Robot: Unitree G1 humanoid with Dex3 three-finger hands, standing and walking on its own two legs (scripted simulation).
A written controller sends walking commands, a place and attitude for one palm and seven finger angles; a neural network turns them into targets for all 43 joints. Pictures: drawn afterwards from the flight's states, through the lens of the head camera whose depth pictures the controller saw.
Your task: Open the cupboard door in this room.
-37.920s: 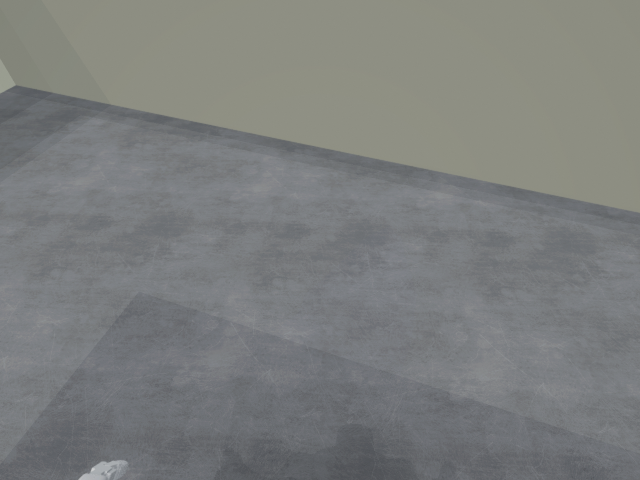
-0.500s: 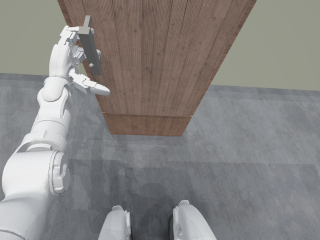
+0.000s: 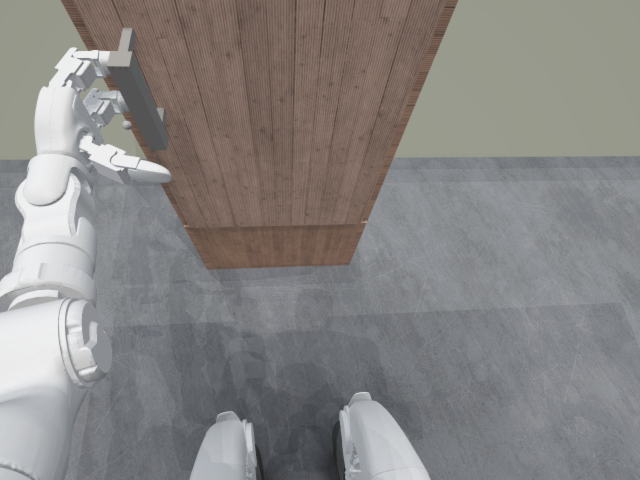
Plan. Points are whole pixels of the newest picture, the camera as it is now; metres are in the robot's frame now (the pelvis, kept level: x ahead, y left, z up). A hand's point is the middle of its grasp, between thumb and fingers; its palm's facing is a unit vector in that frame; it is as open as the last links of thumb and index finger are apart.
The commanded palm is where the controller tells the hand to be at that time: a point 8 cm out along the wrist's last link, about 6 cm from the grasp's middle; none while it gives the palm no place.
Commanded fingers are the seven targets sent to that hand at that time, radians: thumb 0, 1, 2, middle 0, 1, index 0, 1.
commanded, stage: move the hooked fingers beside the handle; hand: left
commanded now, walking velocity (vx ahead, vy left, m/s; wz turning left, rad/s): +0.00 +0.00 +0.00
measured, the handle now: (144, 93) +0.58 +0.16 +0.07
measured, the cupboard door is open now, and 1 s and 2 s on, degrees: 0 0 0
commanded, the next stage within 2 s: slide the fingers in behind the handle in 1.82 s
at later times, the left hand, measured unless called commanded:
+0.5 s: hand (103, 123) +0.53 +0.20 +0.07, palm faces -0.03 -1.00 -0.03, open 14.0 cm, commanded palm +0.51 +0.25 +0.07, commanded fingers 0.00 -0.50 0.30 -0.30 -1.20 -0.30 -1.20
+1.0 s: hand (78, 125) +0.53 +0.23 +0.07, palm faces -0.03 -1.00 -0.04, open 14.0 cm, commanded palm +0.51 +0.27 +0.07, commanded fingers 0.00 -0.50 0.30 -0.30 -1.20 -0.30 -1.20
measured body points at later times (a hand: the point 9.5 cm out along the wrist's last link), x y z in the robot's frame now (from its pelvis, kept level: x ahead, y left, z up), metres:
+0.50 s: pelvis +0.00 +0.01 +0.00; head +0.16 +0.03 +0.42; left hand +0.53 +0.26 +0.07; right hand +0.01 -0.26 -0.11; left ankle +0.02 +0.12 -0.65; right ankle +0.04 -0.13 -0.65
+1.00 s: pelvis +0.01 +0.01 +0.00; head +0.17 +0.03 +0.42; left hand +0.52 +0.28 +0.07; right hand +0.01 -0.26 -0.11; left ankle +0.02 +0.12 -0.65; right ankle +0.04 -0.13 -0.65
